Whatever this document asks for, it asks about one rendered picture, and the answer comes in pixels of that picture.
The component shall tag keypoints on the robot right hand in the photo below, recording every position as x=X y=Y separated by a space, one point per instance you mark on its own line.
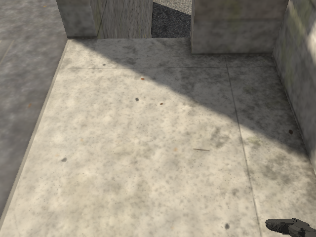
x=293 y=227

